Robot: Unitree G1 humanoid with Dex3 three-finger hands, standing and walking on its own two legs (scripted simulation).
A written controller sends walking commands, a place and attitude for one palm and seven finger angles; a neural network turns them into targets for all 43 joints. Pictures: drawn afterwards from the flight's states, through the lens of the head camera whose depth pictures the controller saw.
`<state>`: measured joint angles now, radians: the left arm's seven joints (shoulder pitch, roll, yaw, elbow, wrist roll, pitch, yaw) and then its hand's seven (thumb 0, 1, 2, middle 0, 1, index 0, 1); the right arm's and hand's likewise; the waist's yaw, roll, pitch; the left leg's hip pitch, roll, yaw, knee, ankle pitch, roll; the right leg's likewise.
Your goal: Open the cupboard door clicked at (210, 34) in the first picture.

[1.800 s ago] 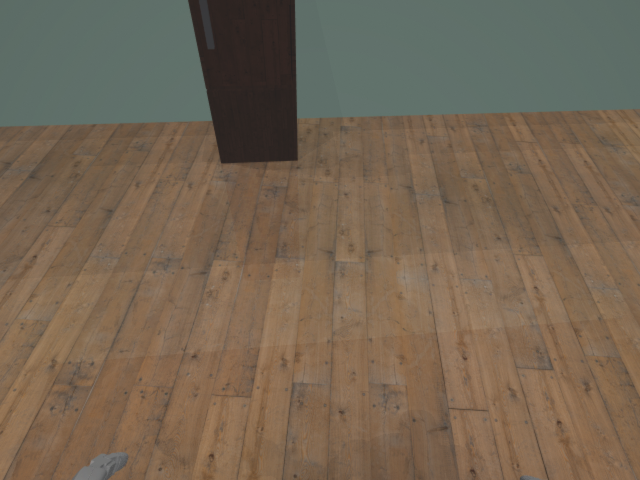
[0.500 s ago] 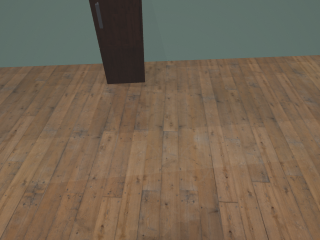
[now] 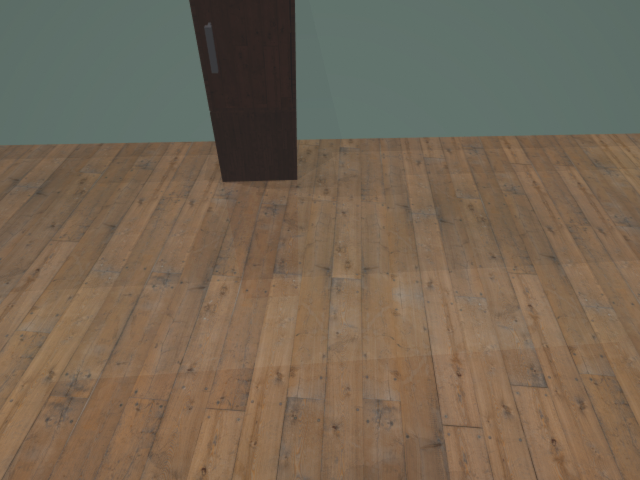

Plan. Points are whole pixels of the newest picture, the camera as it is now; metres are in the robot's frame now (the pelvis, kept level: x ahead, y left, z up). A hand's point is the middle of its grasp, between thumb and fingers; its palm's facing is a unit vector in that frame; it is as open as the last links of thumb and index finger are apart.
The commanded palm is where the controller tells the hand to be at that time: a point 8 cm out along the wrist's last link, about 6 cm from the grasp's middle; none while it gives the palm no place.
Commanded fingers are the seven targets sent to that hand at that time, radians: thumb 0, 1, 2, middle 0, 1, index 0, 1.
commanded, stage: walk to a spot facing it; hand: left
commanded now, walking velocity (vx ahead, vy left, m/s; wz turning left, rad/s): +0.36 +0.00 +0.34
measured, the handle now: (212, 48) +1.60 +0.52 -0.09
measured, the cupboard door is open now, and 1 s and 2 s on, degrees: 0 0 0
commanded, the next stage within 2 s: turn to face it in 1.62 s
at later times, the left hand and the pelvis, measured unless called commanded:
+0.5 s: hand (159, 466) +0.18 +0.25 -0.18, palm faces +0.11 -0.99 -0.12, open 7.4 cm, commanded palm none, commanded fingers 0.00 0.90 0.90 -0.20 -0.30 -0.20 -0.30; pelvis +0.16 +0.08 +0.00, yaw +7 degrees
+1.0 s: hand (183, 359) +0.35 +0.26 -0.17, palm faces +0.22 -0.95 -0.22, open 7.3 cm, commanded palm none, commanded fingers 0.00 0.90 0.90 -0.20 -0.30 -0.20 -0.30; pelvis +0.41 +0.09 +0.00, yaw +9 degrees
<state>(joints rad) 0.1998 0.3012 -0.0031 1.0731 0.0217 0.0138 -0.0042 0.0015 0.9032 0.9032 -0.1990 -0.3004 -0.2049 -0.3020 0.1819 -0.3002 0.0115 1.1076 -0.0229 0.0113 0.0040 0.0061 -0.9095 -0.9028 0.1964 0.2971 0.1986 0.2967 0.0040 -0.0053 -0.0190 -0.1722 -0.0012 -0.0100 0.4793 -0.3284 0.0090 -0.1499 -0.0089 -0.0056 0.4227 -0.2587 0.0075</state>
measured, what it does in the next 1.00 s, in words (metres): walks ahead: right foot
